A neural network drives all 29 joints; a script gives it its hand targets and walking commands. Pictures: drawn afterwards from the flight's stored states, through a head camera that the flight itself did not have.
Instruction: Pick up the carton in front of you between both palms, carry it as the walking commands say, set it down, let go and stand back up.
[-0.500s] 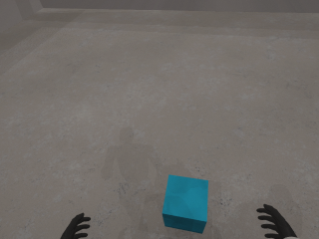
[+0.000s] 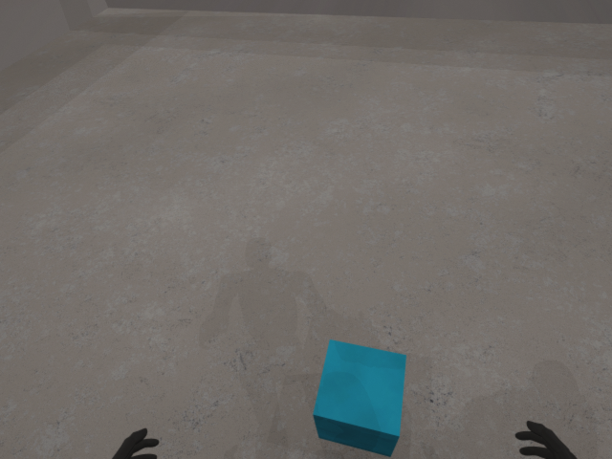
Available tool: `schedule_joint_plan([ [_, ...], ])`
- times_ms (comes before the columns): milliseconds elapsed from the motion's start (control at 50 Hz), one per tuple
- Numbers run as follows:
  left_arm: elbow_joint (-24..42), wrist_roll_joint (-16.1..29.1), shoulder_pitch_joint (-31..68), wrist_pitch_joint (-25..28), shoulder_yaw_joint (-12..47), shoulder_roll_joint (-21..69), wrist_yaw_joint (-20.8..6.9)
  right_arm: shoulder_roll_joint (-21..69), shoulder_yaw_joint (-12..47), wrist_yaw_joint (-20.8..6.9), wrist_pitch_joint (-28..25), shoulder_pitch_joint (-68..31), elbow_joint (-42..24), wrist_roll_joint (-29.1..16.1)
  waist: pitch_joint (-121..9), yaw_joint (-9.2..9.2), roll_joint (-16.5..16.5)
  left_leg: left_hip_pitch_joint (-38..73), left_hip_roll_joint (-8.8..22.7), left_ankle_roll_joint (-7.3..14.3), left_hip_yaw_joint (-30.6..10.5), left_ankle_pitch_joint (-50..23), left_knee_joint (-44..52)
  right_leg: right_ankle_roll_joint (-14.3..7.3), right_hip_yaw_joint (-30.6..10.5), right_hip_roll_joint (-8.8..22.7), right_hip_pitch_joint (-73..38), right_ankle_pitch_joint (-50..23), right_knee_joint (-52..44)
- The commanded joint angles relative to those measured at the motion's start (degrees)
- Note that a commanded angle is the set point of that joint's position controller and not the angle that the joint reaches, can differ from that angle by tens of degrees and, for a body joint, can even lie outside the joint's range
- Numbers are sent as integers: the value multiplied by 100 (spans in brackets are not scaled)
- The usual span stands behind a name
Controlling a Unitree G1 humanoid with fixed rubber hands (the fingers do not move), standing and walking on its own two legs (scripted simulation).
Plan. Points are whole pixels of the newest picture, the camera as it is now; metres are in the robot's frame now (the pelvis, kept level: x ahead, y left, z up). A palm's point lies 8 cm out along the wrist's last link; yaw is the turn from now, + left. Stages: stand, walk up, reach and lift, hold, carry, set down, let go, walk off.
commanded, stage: stand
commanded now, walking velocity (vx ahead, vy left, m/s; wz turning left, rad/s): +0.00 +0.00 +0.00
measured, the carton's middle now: (360, 398) +0.39 -0.06 -0.64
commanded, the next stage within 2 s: none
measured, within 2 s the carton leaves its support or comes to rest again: neither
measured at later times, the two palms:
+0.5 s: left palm out of the picture +0.08 +0.31 -0.08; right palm out of the picture +0.07 -0.29 -0.10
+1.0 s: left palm out of the picture +0.06 +0.31 -0.09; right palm out of the picture +0.05 -0.30 -0.11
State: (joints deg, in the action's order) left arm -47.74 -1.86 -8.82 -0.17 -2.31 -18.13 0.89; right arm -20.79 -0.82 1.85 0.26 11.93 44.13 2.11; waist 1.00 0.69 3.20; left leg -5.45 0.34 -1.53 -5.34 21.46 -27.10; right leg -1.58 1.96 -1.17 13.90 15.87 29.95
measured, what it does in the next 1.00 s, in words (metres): stands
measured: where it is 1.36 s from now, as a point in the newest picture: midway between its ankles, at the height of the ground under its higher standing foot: outside the picture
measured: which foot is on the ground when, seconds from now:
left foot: down 0.00-1.00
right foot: down 0.00-1.00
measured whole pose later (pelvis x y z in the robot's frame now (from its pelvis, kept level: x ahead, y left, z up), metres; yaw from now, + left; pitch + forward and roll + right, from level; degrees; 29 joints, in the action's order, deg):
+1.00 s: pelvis -0.03 +0.00 +0.01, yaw +0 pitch -2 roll +0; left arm -59.8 -0.8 -6.3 0.3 -1.5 -21.2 0.2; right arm -22.6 0.3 1.2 -0.6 10.4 55.6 1.4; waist 1.9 0.6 1.9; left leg -2.3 0.1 -1.4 -5.0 15.8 -20.3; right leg -1.4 1.5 -0.8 10.6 10.1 22.9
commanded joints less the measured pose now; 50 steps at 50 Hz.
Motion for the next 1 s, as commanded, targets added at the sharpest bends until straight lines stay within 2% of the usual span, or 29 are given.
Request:
schedule_joint_plan([
  [0, 191, 10, 133, 68, -238, -1010, 22, -768, -168, 30, -78, 10, -227, -5, -378, -2, -264, -447, 373, 115, -166, -2068, 290, -46, -670, 658, -805, -2025, -400],
  [460, -521, 58, 359, 79, -189, -1178, -33, -945, -117, 0, -146, -109, 454, -25, -41, 19, -253, -538, 466, 189, -301, -1330, 882, -16, -746, 703, -892, -1140, -879],
  [980, -982, 112, 460, 108, -87, -1333, -40, -1073, -64, -41, -137, -231, 937, -80, -55, -5, -295, -406, 515, 212, -281, -1383, 1055, -25, -834, 766, -954, -1238, -1042],
])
